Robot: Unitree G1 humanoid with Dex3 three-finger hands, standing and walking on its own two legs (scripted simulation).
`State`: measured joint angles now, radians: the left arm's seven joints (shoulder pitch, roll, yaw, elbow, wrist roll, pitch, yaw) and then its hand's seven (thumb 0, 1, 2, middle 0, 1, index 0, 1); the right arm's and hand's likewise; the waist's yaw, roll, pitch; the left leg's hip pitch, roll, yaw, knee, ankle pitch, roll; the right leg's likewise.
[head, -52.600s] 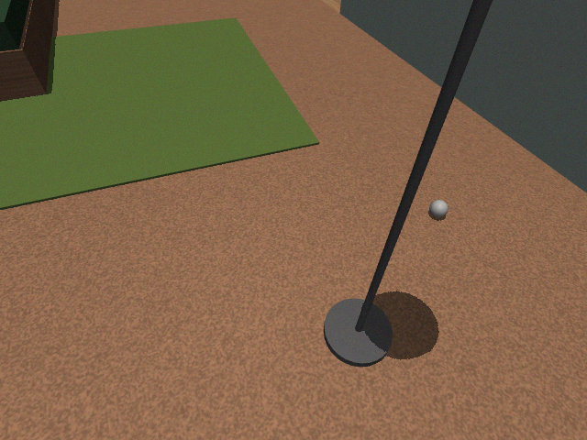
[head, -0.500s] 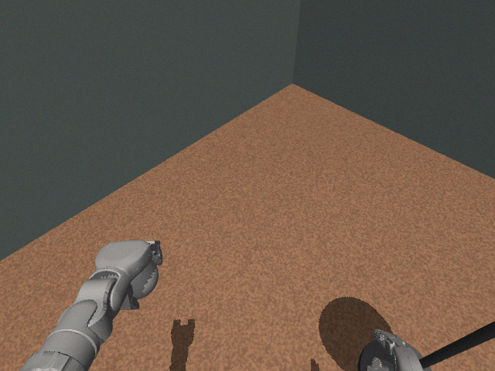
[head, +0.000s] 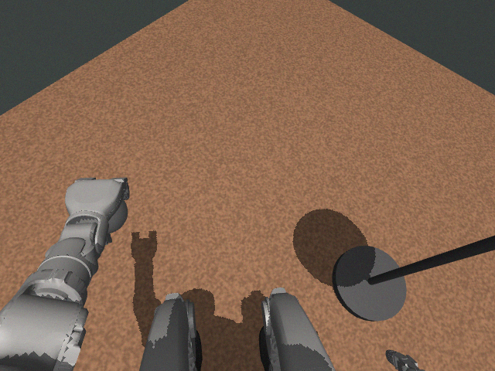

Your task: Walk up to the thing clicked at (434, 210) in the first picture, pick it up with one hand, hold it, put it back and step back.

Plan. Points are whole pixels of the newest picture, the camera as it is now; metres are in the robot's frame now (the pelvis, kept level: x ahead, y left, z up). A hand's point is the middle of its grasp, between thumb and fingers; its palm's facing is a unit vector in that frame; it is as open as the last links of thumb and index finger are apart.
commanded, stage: crouch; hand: left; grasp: from above
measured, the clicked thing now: (104, 212) +0.42 +0.23 -0.13
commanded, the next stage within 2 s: lower in 1.36 s
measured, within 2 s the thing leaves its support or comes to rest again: neither
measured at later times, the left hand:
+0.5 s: hand (131, 235) +0.43 +0.23 -0.32, palm faces -0.45 +0.00 -0.89, open 10.2 cm
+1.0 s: hand (138, 236) +0.45 +0.23 -0.40, palm faces -0.46 -0.01 -0.89, open 10.2 cm
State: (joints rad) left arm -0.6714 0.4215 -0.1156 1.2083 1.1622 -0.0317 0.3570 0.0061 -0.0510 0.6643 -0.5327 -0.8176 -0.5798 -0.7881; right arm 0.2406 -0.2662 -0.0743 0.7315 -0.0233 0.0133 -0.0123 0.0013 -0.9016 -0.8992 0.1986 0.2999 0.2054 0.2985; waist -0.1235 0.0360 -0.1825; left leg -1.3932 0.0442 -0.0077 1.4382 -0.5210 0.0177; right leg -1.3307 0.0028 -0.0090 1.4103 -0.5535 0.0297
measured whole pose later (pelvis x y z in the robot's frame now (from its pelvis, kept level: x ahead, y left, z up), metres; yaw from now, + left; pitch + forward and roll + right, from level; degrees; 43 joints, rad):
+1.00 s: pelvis -0.02 -0.01 -0.23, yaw -5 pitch +37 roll -7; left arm -0.94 0.65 0.06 1.39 1.24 -0.14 0.39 0.00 -0.07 0.63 -0.58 -0.77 -0.63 -0.75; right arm 0.16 -0.24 0.01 0.75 -0.12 -0.05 0.11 0.00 -0.91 -0.90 0.20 0.30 0.21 0.30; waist -0.21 0.00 -0.10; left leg -2.22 0.05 -0.10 2.23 -0.66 0.01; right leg -2.12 0.03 -0.06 2.18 -0.71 0.03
